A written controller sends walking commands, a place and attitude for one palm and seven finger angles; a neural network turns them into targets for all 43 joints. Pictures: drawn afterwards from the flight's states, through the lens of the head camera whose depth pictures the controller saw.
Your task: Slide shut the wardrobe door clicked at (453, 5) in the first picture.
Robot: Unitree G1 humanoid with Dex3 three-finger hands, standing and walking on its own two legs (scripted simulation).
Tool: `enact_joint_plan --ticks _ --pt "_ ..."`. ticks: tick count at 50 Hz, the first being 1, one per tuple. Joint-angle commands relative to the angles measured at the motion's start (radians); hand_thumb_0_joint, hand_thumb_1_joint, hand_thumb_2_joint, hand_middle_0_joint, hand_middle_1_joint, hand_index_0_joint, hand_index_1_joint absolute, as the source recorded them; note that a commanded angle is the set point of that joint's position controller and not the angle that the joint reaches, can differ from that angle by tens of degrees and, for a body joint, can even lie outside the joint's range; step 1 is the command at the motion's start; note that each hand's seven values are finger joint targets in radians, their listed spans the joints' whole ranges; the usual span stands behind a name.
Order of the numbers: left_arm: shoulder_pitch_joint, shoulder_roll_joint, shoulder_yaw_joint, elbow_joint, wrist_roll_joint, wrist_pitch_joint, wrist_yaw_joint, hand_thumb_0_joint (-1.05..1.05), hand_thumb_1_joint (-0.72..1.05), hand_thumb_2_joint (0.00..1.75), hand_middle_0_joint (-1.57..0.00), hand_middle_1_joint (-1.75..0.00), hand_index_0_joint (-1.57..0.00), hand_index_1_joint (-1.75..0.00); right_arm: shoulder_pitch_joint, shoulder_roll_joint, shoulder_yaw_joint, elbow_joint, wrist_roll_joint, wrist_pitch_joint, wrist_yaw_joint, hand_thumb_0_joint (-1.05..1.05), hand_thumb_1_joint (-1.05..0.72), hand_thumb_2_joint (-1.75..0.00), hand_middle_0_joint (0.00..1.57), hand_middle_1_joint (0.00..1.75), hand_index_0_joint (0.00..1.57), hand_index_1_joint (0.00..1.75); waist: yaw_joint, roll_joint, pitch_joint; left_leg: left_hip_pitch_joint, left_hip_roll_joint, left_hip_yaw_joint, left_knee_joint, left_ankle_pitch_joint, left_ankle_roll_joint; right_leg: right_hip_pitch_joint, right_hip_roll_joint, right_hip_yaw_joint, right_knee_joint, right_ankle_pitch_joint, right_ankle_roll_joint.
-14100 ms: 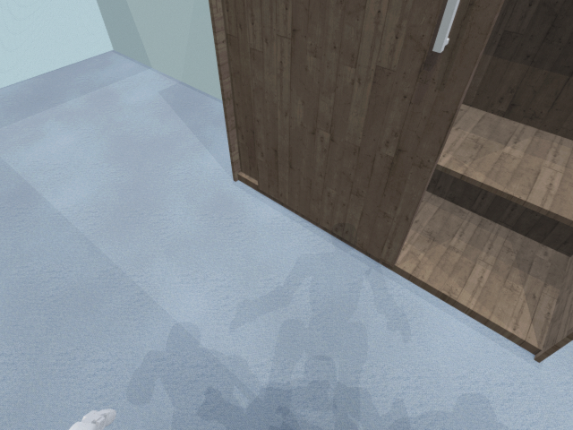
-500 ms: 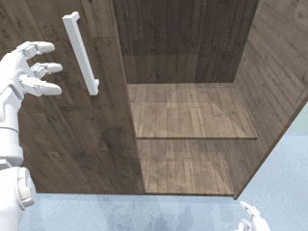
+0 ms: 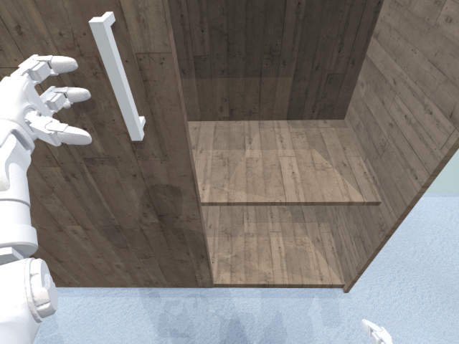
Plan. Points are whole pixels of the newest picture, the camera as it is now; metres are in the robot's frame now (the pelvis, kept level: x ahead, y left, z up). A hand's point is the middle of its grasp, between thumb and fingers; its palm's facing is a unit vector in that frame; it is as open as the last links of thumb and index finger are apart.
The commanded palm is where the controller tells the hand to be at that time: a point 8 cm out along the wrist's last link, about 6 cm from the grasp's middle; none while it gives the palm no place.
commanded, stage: move the hooked fingers beside the handle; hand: left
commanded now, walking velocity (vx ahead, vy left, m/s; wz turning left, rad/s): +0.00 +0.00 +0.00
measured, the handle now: (124, 82) +0.47 +0.19 +0.25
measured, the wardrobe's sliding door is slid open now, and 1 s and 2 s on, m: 0.56 0.56 0.56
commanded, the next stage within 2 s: feel for the door with the fingertips in 0.78 s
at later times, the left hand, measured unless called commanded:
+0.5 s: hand (64, 104) +0.40 +0.27 +0.25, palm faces +0.11 -0.99 -0.06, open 14.0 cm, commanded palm +0.37 +0.30 +0.25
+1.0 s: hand (73, 106) +0.40 +0.25 +0.25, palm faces +0.07 -1.00 -0.05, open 14.0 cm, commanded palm +0.38 +0.29 +0.25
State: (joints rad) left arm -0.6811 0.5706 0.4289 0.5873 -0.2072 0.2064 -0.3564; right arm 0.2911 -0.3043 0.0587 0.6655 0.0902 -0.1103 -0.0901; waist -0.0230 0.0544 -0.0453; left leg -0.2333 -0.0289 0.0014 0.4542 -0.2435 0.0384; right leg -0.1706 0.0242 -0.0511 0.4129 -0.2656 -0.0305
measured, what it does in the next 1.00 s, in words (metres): stands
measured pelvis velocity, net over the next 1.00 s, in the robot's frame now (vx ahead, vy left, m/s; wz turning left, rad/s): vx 0.00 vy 0.00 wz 0.01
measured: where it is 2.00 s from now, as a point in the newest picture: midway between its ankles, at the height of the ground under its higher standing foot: outside the picture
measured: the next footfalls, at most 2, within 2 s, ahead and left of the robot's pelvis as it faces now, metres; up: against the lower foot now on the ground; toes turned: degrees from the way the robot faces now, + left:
none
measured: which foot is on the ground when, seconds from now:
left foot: down 0.00-1.00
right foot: down 0.00-1.00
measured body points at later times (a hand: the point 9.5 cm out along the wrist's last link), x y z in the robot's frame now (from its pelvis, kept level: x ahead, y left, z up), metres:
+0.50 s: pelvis +0.00 +0.00 +0.00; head +0.00 -0.02 +0.45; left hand +0.39 +0.32 +0.25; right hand +0.15 -0.25 -0.10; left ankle +0.00 +0.09 -0.74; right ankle -0.03 -0.10 -0.74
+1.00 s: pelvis +0.00 +0.00 +0.00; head -0.01 -0.02 +0.45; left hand +0.39 +0.30 +0.25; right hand +0.14 -0.26 -0.10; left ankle +0.00 +0.09 -0.74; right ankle -0.03 -0.10 -0.74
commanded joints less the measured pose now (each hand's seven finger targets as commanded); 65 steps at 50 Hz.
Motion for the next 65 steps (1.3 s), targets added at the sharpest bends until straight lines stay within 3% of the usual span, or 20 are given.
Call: enact_joint_plan --ticks 1,4,6,8,13,18,21,25,29,32,37,41,44,45,46,47,52,60,63,65 --pt "-0.486 0.285 0.033 -0.242 -0.032 -0.058 0.018 0.00 -0.50 0.30 -0.30 -1.20 -0.30 -1.20 -0.108 -0.126 -0.046 -0.139 0.003 -0.065 -0.005 0.00 -0.90 -0.90 0.20 0.30 0.20 0.30 -0.002 0.085 -0.270 0.253 0.032 -0.074 -0.014 0.360 0.007 -0.035 -0.013 0.015 -0.038 0.339 -0.011" --pt "-0.439 0.213 -0.031 -0.091 -0.029 0.025 0.024 0.00 -0.50 0.30 -0.30 -1.20 -0.30 -1.20 -0.109 -0.134 -0.045 -0.124 0.013 -0.052 -0.009 0.00 -0.90 -0.90 0.20 0.30 0.20 0.30 -0.014 0.014 -0.144 0.161 0.034 -0.077 -0.043 0.227 0.007 -0.095 -0.015 0.007 -0.051 0.242 -0.006" --pt "-0.442 0.221 -0.031 -0.075 -0.021 0.047 0.035 0.00 -0.50 0.30 -0.30 -1.20 -0.30 -1.20 -0.108 -0.139 -0.047 -0.129 0.013 -0.043 -0.008 0.00 -0.90 -0.90 0.20 0.30 0.20 0.30 -0.009 -0.027 -0.150 0.138 0.032 -0.074 -0.045 0.209 0.009 -0.082 -0.017 0.008 -0.049 0.231 -0.007" --pt "-0.467 0.268 0.006 -0.125 -0.014 0.037 0.049 0.00 -0.50 0.30 -0.30 -1.20 -0.30 -1.20 -0.108 -0.137 -0.051 -0.141 0.008 -0.044 -0.008 0.00 -0.90 -0.90 0.20 0.30 0.20 0.30 -0.001 -0.045 -0.225 0.167 0.030 -0.071 -0.033 0.251 0.013 -0.049 -0.020 0.014 -0.041 0.271 -0.005" --pt "-0.556 0.340 0.076 -0.390 -0.014 -0.081 0.070 0.00 -0.50 0.30 -0.30 -1.20 -0.30 -1.20 -0.120 -0.118 -0.049 -0.168 -0.008 -0.053 -0.001 0.00 -0.90 -0.90 0.20 0.30 0.20 0.30 0.011 0.037 -0.432 0.325 0.035 -0.077 -0.007 0.454 0.005 0.033 -0.016 0.026 -0.017 0.412 -0.006" --pt "-0.446 0.325 0.078 -0.182 -0.016 -0.022 0.048 0.00 -0.50 0.30 -0.30 -1.20 -0.30 -1.20 -0.117 -0.122 -0.043 -0.135 0.001 -0.043 -0.009 0.00 -0.90 -0.90 0.20 0.30 0.20 0.30 0.006 0.032 -0.236 0.208 0.033 -0.055 -0.026 0.354 0.008 -0.008 -0.016 0.020 -0.040 0.368 -0.006" --pt "-0.385 0.265 0.007 -0.108 -0.004 0.046 0.026 0.00 -0.50 0.30 -0.30 -1.20 -0.30 -1.20 -0.118 -0.127 -0.042 -0.148 0.011 -0.030 -0.007 0.00 -0.90 -0.90 0.20 0.30 0.20 0.30 0.004 0.028 -0.169 0.155 0.028 -0.053 -0.034 0.299 0.009 -0.033 -0.020 0.014 -0.046 0.329 -0.008" --pt "-0.445 0.224 -0.040 -0.208 -0.030 0.026 0.010 0.00 -0.50 0.30 -0.30 -1.20 -0.30 -1.20 -0.120 -0.125 -0.050 -0.158 0.011 -0.029 -0.005 0.00 -0.90 -0.90 0.20 0.30 0.20 0.30 -0.015 -0.010 -0.247 0.215 0.032 -0.064 -0.011 0.327 0.015 -0.033 -0.018 0.013 -0.043 0.341 -0.007" --pt "-0.579 0.266 0.011 -0.383 -0.051 -0.057 0.026 0.00 -0.50 0.30 -0.30 -1.20 -0.30 -1.20 -0.132 -0.121 -0.049 -0.156 0.000 -0.051 -0.010 0.00 -0.90 -0.90 0.20 0.30 0.20 0.30 -0.016 0.027 -0.370 0.335 0.035 -0.090 -0.004 0.396 0.007 -0.027 -0.011 0.015 -0.033 0.361 -0.007" --pt "-0.532 0.294 0.056 -0.340 -0.045 -0.062 0.057 0.00 -0.50 0.30 -0.30 -1.20 -0.30 -1.20 -0.130 -0.120 -0.044 -0.135 -0.006 -0.057 -0.009 0.00 -0.90 -0.90 0.20 0.30 0.20 0.30 -0.001 0.052 -0.335 0.307 0.032 -0.084 -0.012 0.385 0.003 -0.023 -0.012 0.018 -0.041 0.351 -0.009" --pt "-0.412 0.306 0.053 -0.105 -0.011 0.043 0.071 0.00 -0.50 0.30 -0.30 -1.20 -0.30 -1.20 -0.122 -0.127 -0.041 -0.123 0.006 -0.033 -0.010 0.00 -0.90 -0.90 0.20 0.30 0.20 0.30 0.012 -0.012 -0.169 0.136 0.027 -0.057 -0.043 0.254 0.010 -0.024 -0.020 0.017 -0.055 0.293 -0.006" --pt "-0.389 0.344 0.065 -0.173 -0.002 0.032 0.043 0.00 -0.50 0.30 -0.30 -1.20 -0.30 -1.20 -0.121 -0.128 -0.047 -0.164 0.006 -0.021 -0.004 0.00 -0.90 -0.90 0.20 0.30 0.20 0.30 0.020 -0.006 -0.281 0.169 0.024 -0.047 -0.022 0.331 0.016 0.038 -0.024 0.024 -0.032 0.384 -0.006" --pt "-0.521 0.297 0.018 -0.283 -0.020 -0.032 0.021 0.00 -0.50 0.30 -0.30 -1.20 -0.30 -1.20 -0.131 -0.119 -0.048 -0.171 0.005 -0.031 -0.007 0.00 -0.90 -0.90 0.20 0.30 0.20 0.30 -0.010 0.019 -0.330 0.250 0.029 -0.056 -0.010 0.356 0.019 0.012 -0.019 0.026 -0.033 0.387 -0.003" --pt "-0.522 0.263 -0.009 -0.300 -0.037 -0.054 0.017 0.00 -0.50 0.30 -0.30 -1.20 -0.30 -1.20 -0.128 -0.115 -0.046 -0.165 0.005 -0.034 -0.006 0.00 -0.90 -0.90 0.20 0.30 0.20 0.30 -0.017 0.003 -0.316 0.250 0.031 -0.058 -0.006 0.352 0.021 0.009 -0.017 0.025 -0.040 0.378 -0.003" --pt "-0.505 0.296 0.035 -0.312 -0.042 -0.063 0.020 0.00 -0.50 0.30 -0.30 -1.20 -0.30 -1.20 -0.131 -0.119 -0.049 -0.164 0.004 -0.039 -0.007 0.00 -0.90 -0.90 0.20 0.30 0.20 0.30 -0.006 0.027 -0.334 0.267 0.031 -0.060 -0.006 0.354 0.020 0.005 -0.013 0.028 -0.039 0.374 -0.004" --pt "-0.530 0.233 -0.016 -0.311 -0.048 -0.065 0.015 0.00 -0.50 0.30 -0.30 -1.20 -0.30 -1.20 -0.135 -0.116 -0.044 -0.158 0.005 -0.043 -0.009 0.00 -0.90 -0.90 0.20 0.30 0.20 0.30 -0.020 0.034 -0.313 0.278 0.029 -0.060 -0.008 0.337 0.019 -0.023 -0.013 0.026 -0.043 0.357 -0.003" --pt "-0.533 0.206 -0.038 -0.177 -0.037 -0.005 0.056 0.00 -0.50 0.30 -0.30 -1.20 -0.30 -1.20 -0.130 -0.123 -0.042 -0.115 0.012 -0.049 -0.013 0.00 -0.90 -0.90 0.20 0.30 0.20 0.30 -0.020 0.046 -0.178 0.184 0.027 -0.071 -0.036 0.201 0.011 -0.079 -0.017 0.019 -0.064 0.231 -0.008" --pt "-0.521 0.192 -0.016 -0.337 -0.035 -0.030 0.119 0.00 -0.50 0.30 -0.30 -1.20 -0.30 -1.20 -0.144 -0.106 -0.047 -0.141 -0.003 -0.056 0.002 0.00 -0.90 -0.90 0.20 0.30 0.20 0.30 0.012 -0.025 -0.370 0.253 0.028 -0.065 -0.015 0.365 0.012 0.049 -0.019 0.022 -0.028 0.381 -0.005" --pt "-0.442 0.197 0.023 -0.336 -0.030 -0.019 0.132 0.00 -0.50 0.30 -0.30 -1.20 -0.30 -1.20 -0.157 -0.101 -0.044 -0.146 -0.004 -0.055 0.010 0.00 -0.90 -0.90 0.20 0.30 0.20 0.30 0.035 -0.012 -0.347 0.242 0.028 -0.054 -0.018 0.406 0.009 0.062 -0.018 0.024 -0.018 0.425 -0.004" --pt "-0.407 0.203 0.025 -0.275 -0.019 0.013 0.143 0.00 -0.50 0.30 -0.30 -1.20 -0.30 -1.20 -0.153 -0.103 -0.044 -0.135 -0.003 -0.039 0.011 0.00 -0.90 -0.90 0.20 0.30 0.20 0.30 0.036 -0.035 -0.268 0.188 0.026 -0.041 -0.022 0.366 0.012 0.048 -0.018 0.022 -0.031 0.406 -0.003"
